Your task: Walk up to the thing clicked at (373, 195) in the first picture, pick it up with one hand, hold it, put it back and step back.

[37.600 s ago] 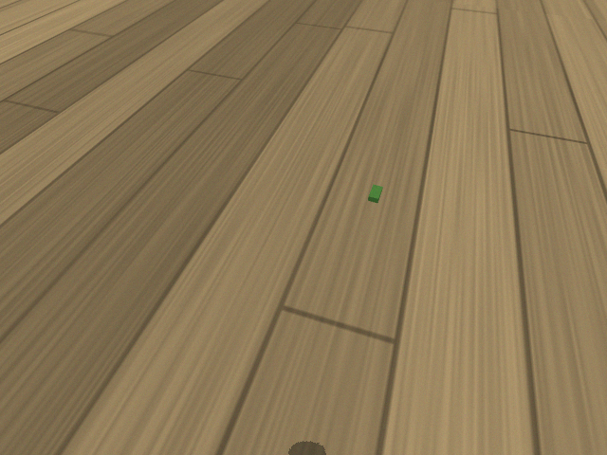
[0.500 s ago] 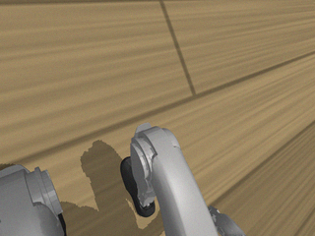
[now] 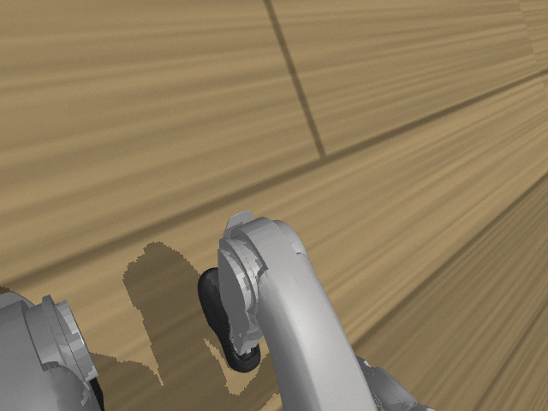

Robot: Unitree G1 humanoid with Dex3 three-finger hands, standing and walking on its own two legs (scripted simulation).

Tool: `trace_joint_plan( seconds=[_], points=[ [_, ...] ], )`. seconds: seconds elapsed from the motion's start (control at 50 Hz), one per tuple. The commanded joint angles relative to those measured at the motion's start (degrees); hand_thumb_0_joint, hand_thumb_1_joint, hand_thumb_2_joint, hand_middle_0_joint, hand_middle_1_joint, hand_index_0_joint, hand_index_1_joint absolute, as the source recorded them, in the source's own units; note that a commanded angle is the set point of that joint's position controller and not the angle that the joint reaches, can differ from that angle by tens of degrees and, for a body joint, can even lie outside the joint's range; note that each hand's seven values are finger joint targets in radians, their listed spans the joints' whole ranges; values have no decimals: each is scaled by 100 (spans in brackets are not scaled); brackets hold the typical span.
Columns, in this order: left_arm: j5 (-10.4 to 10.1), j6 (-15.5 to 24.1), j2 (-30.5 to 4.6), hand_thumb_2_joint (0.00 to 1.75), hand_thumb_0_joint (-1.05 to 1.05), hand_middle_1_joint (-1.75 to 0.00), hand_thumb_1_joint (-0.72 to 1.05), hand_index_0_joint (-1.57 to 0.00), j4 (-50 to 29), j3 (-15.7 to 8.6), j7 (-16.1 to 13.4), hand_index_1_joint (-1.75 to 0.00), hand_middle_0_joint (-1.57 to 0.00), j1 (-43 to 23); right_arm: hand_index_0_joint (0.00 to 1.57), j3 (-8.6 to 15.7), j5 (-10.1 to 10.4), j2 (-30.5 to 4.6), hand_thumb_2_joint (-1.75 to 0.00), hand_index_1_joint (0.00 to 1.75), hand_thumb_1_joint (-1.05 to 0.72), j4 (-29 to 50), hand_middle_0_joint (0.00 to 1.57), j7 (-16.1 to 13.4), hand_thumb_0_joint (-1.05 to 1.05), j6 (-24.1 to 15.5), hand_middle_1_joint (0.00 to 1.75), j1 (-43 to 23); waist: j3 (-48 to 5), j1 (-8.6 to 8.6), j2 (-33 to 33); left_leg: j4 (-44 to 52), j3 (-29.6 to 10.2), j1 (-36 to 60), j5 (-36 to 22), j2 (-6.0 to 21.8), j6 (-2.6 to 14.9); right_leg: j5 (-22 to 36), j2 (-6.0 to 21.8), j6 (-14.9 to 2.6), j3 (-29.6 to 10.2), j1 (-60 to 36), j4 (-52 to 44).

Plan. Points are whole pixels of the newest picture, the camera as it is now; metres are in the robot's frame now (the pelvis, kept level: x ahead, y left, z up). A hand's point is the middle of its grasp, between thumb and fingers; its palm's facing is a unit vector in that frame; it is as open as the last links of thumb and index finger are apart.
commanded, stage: rest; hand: left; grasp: from above
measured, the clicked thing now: out of the picture +0.49 +0.32 -0.29
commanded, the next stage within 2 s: open in 0.10 s
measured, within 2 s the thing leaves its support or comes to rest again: rests again in 0.26 s
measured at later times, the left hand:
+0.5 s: hand out of the picture +0.48 +0.31 -0.25, palm faces -0.46 -0.11 -0.88, open 8.5 cm
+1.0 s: hand out of the picture +0.48 +0.31 -0.25, palm faces -0.46 -0.11 -0.88, open 11.6 cm
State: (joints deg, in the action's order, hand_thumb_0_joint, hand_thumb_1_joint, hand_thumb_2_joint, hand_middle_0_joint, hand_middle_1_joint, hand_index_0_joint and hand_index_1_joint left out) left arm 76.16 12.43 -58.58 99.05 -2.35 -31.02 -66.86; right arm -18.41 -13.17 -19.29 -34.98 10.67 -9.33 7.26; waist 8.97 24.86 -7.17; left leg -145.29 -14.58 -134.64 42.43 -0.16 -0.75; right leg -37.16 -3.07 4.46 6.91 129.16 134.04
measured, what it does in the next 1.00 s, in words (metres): stands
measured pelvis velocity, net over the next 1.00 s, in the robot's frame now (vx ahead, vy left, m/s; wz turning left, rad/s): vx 0.00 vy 0.00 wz -0.02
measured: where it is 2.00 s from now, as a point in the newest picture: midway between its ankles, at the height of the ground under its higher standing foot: (169, 380)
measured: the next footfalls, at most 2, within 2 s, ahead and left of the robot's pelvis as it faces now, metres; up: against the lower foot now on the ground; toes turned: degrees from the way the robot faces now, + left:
none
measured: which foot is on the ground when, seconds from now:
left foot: down 0.00-1.00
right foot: down 0.00-1.00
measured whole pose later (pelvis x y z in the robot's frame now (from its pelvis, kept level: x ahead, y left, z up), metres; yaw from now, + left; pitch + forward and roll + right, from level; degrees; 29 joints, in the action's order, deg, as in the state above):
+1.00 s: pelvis +0.00 +0.00 +0.00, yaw -1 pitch +30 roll -16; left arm 75.8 13.2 -61.9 99.3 -1.4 -31.6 -67.7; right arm -20.1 -13.2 -20.4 -33.3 10.7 -9.8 6.9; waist 10.8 25.5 -8.4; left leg -144.9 -15.5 -134.0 42.1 0.1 -0.6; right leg -36.3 -3.3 4.8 7.9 128.1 132.7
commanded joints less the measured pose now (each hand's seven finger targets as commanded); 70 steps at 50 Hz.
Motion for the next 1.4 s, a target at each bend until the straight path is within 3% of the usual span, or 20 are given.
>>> trace_joint_plan(
  seconds=[0.0, 0.08, 0.1, 0.18, 0.3, 0.48, 0.5, 0.56, 0.6, 0.62, 0.74, 0.78, 0.82, 0.86, 0.92, 0.98, 1.08, 1.26, 1.3, 1.38],
  points=[
    [-91, 46, -1042, 16, 0, -24, 82, -117, -512, 4, -271, -20, -112, -1547, 20, 544, -33, -1867, -90, 30, -91, -131, 20, -23, 0, 11, 30, 1161, -3687, 330, 3331, 1556, 565, 3021, -1703, 200, 73, 1696, -185, -562, 860, -2188, -931],
    [-69, 58, -1272, 16, 0, -21, 79, -116, -673, -51, -294, -17, -112, -1653, 20, 507, -25, -1933, -90, 30, -90, -58, 20, -17, 0, -19, 30, 1088, -3734, 314, 3332, 1541, 562, 3027, -1701, 200, 88, 1710, -189, -551, 842, -2276, -966],
    [-77, 74, -1315, 16, 0, -22, 79, -115, -751, -19, -317, -18, -112, -1648, 20, 501, -25, -1899, -90, 30, -90, -152, 20, -19, 0, -5, 30, 1069, -3830, 201, 3358, 1536, 567, 3009, -1710, 218, 86, 1711, -222, -563, 831, -2326, -957],
    [-132, 56, -1174, 14, 0, -21, 81, -117, -478, 44, -321, -17, -112, -1548, 20, 491, -14, -1944, -90, 30, -90, -134, 20, -11, 0, -50, 30, 1059, -3518, 334, 3091, 1480, 562, 2777, -1500, 205, 118, 1577, -211, -538, 863, -2173, -994],
    [-113, 35, -1271, 24, 0, -34, 36, -82, -655, -17, -325, -30, -78, -1554, 20, 482, 6, -1994, -90, 30, -90, -14, 20, 4, 0, -81, 30, 1036, -3647, 343, 3275, 1506, 509, 3043, -1714, 235, 72, 1727, -192, -538, 887, -2228, -936],
    [-163, 2, -1408, 42, 0, -50, 14, -63, -733, -110, -212, -47, -61, -1567, 20, 483, 14, -2050, -90, 30, -90, 10, 20, 22, 0, -62, 30, 1097, -3726, 321, 3335, 1526, 488, 3083, -1778, 236, 66, 1770, -184, -535, 876, -2304, -982],
    [-186, 9, -1180, 45, 0, -52, 11, -61, -663, 49, -165, -50, -58, -1512, 20, 483, 35, -2011, -90, 30, -90, 2, 20, 24, 0, -64, 30, 1035, -3563, 355, 3248, 1518, 460, 3016, -1732, 251, 59, 1706, -204, -547, 901, -2159, -949],
    [-173, 55, -1380, 49, 0, -57, 6, -57, -357, -72, -158, -54, -54, -1320, 20, 439, 22, -2021, -90, 30, -90, 28, 20, 3, 0, -25, 30, 1068, -3309, 370, 3015, 1577, 456, 2699, -1423, 233, 84, 1483, -201, -540, 908, -2227, -1048],
    [-123, 119, -1454, 51, 0, -60, 3, -54, -811, -50, -139, -58, -52, -1609, 20, 463, 15, -2031, -90, 30, -90, 63, 20, -18, 0, -12, 30, 1091, -3556, 346, 3199, 1575, 502, 2884, -1501, 232, 82, 1568, -200, -534, 868, -2331, -1053],
    [-163, 132, -1311, 52, 0, -62, 2, -53, -880, 75, -115, -59, -50, -1694, 20, 446, 22, -1970, -90, 30, -90, 50, 20, -13, 0, -24, 30, 1047, -3535, 322, 3265, 1550, 503, 2907, -1479, 238, 79, 1537, -208, -547, 859, -2240, -1023],
    [-119, 166, -1370, 59, 0, -69, -5, -45, -549, 13, -190, -66, -43, -1406, 20, 428, -3, -2005, -90, 30, -90, 53, 20, -39, 0, 26, 30, 1115, -3349, 411, 3000, 1566, 505, 2706, -1410, 229, 101, 1523, -225, -508, 904, -2324, -1114],
    [-110, 189, -1464, 63, 0, -73, -10, -41, -769, 28, -229, -70, -39, -1640, 20, 430, -14, -1985, -90, 30, -90, 8, 20, -71, 0, 15, 30, 1045, -3525, 294, 3300, 1629, 486, 2969, -1458, 246, 61, 1541, -219, -548, 887, -2247, -1071],
    [-111, 150, -1372, 63, 0, -75, -12, -40, -595, 50, -231, -72, -37, -1470, 20, 430, -14, -2014, -90, 30, -90, 50, 20, -50, 0, -18, 30, 1107, -3435, 419, 3117, 1582, 470, 2923, -1488, 253, 76, 1577, -211, -526, 898, -2295, -1060],
    [-116, 138, -1515, 66, 0, -76, -14, -38, -704, -90, -285, -73, -35, -1532, 20, 436, -9, -2028, -90, 30, -90, 1, 20, -64, 0, 5, 30, 1131, -3658, 337, 3241, 1583, 459, 3019, -1677, 254, 55, 1708, -201, -533, 926, -2326, -1049],
    [-112, 88, -1323, 69, 0, -79, -18, -34, -527, 71, -246, -76, -32, -1417, 20, 425, -15, -2002, -90, 30, -90, 21, 20, -50, 0, -12, 30, 1098, -3318, 435, 3148, 1585, 476, 2875, -1553, 254, 74, 1644, -218, -515, 904, -2247, -1084],
    [-161, 97, -1621, 72, 0, -82, -22, -31, -1023, -111, -252, -79, -29, -1733, 20, 444, 13, -2059, -90, 30, -90, -20, 20, -61, 0, -19, 30, 1113, -3622, 320, 3422, 1634, 457, 3052, -1661, 271, 37, 1681, -171, -546, 882, -2262, -1069],
    [-165, 32, -1348, 75, 0, -86, -26, -27, -568, 45, -214, -84, -25, -1342, 20, 445, 6, -1999, -90, 30, -90, 16, 20, -76, 0, 9, 30, 1092, -3548, 344, 3238, 1616, 492, 2967, -1689, 255, 59, 1721, -224, -542, 897, -2348, -1079],
    [-224, 60, -1413, 81, 0, -90, -32, -22, -718, -10, -110, -88, -20, -1423, 20, 425, 31, -2064, -90, 30, -90, 39, 20, -88, 0, 16, 30, 1160, -3390, 427, 3089, 1555, 496, 2854, -1695, 252, 74, 1699, -199, -535, 881, -2367, -1138],
    [-201, 76, -1751, 84, 0, -86, -34, -23, -954, -211, -121, -85, -22, -1582, 20, 405, 14, -2073, -90, 30, -90, 18, 20, -109, 0, 37, 30, 1163, -3674, 325, 3309, 1591, 478, 3033, -1744, 265, 45, 1695, -176, -555, 883, -2410, -1142],
    [-216, 1, -1724, 84, 0, -86, -35, -23, -1362, -227, -209, -85, -22, -1847, 20, 491, 21, -2032, -90, 30, -90, 102, 20, -98, 0, 17, 30, 1146, -3999, 213, 3714, 1704, 495, 3332, -1670, 262, 9, 1676, -173, -578, 890, -2315, -1068]
  ],
)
